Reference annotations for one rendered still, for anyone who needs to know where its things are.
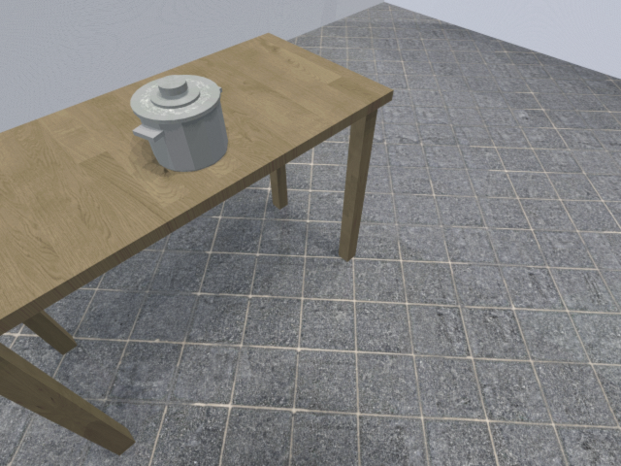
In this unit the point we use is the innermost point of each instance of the knob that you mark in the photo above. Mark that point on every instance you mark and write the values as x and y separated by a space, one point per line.
172 85

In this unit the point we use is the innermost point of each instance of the lid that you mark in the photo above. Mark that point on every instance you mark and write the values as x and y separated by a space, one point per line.
201 97

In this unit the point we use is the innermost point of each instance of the table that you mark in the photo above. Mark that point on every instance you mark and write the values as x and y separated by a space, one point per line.
80 193

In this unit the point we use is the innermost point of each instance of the pot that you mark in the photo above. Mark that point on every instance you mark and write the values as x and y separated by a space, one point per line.
187 146

